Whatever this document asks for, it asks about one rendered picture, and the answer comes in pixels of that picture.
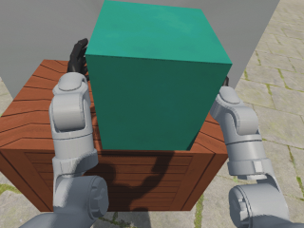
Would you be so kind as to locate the robot right forearm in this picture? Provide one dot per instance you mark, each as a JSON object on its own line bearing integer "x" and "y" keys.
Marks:
{"x": 242, "y": 137}

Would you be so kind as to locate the robot left forearm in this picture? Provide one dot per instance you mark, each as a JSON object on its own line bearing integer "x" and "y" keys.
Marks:
{"x": 71, "y": 129}

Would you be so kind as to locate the pedestal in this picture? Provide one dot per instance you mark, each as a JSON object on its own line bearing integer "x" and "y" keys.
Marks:
{"x": 137, "y": 180}

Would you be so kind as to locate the robot left hand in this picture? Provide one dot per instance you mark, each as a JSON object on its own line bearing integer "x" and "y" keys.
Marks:
{"x": 77, "y": 60}

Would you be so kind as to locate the carton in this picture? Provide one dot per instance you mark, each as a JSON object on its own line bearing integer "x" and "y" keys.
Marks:
{"x": 155, "y": 72}

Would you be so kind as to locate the robot right hand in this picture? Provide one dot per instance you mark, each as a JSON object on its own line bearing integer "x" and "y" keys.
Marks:
{"x": 226, "y": 81}

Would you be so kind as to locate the robot right upper arm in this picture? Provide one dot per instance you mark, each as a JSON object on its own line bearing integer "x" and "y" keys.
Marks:
{"x": 259, "y": 205}

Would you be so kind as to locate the robot left upper arm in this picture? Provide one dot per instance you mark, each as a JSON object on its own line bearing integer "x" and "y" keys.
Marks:
{"x": 78, "y": 202}

